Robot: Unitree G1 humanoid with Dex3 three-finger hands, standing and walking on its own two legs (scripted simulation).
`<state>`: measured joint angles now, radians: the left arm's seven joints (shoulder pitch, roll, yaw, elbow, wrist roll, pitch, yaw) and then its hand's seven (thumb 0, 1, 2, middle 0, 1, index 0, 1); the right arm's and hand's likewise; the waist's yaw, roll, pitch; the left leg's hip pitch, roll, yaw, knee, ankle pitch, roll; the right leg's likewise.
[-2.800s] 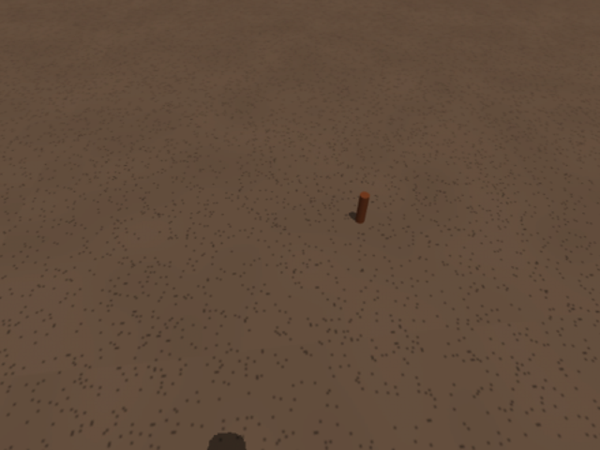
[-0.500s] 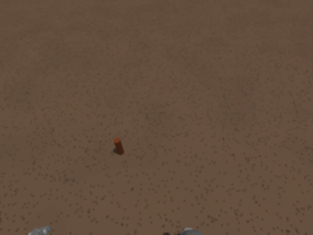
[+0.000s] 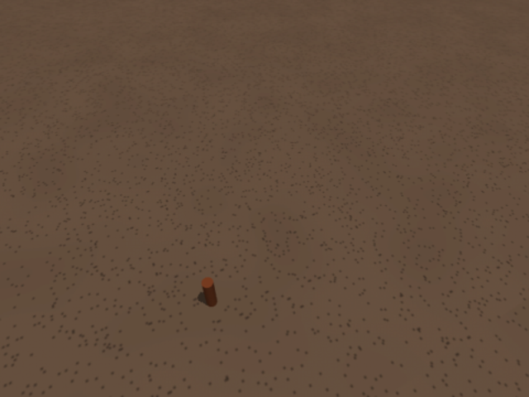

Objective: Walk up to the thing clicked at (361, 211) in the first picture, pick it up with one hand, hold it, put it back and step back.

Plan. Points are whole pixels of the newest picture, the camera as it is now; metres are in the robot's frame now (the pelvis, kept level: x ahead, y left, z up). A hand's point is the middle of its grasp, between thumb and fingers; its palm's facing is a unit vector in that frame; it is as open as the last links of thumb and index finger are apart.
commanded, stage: walk up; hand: left
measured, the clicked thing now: (209, 292) +0.60 +0.22 -0.68
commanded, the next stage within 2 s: none
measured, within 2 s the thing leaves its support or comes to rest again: neither
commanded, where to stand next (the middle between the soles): +0.26 +0.02 m, yaw +0 degrees
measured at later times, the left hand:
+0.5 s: hand (111, 360) +0.21 +0.27 -0.12, palm faces -0.05 -0.90 -0.44, open 7.4 cm
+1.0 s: hand (113, 347) +0.25 +0.29 -0.16, palm faces -0.02 -0.94 -0.33, open 7.4 cm
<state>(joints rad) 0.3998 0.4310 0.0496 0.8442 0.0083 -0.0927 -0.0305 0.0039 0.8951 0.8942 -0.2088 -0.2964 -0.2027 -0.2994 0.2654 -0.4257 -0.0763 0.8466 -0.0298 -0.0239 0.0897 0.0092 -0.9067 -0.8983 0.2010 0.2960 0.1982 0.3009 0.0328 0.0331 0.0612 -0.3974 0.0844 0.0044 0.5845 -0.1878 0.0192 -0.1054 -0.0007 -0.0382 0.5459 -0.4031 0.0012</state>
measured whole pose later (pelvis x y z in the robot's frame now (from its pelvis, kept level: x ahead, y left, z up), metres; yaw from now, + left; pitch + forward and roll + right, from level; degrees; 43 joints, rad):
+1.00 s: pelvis +0.17 +0.03 +0.00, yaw +0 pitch -3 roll -1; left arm 0.18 0.39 0.01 0.99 -0.01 -0.02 0.00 0.00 0.90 0.89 -0.20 -0.30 -0.20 -0.30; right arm 0.15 -0.36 -0.01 0.98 -0.01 0.00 0.02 0.01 -0.90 -0.90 0.20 0.30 0.20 0.30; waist 0.00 -0.02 0.09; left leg -0.34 0.04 -0.02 0.65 -0.26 -0.02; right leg -0.27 -0.03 -0.02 0.62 -0.30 0.01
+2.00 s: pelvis +0.20 +0.03 +0.02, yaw +1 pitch -2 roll +0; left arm 0.07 0.35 0.01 1.16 0.00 -0.01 -0.02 0.00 0.90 0.89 -0.21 -0.30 -0.20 -0.30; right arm 0.11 -0.35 0.00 1.17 -0.01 -0.01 0.01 0.01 -0.91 -0.90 0.20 0.30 0.20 0.30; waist -0.02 0.00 0.05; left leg -0.17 0.03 -0.01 0.34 -0.14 -0.03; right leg -0.10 -0.04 -0.03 0.33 -0.19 0.03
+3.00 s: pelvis +0.21 +0.03 +0.02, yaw +0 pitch -2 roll +0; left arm 0.12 0.35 0.00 1.13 0.01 -0.01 -0.01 0.00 0.90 0.89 -0.20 -0.30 -0.20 -0.30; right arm 0.10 -0.35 0.00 1.15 -0.01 0.00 0.01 0.01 -0.91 -0.90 0.20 0.30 0.20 0.30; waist -0.01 0.01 0.05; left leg -0.15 0.03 -0.01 0.33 -0.15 -0.02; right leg -0.08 -0.04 -0.03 0.31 -0.20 0.03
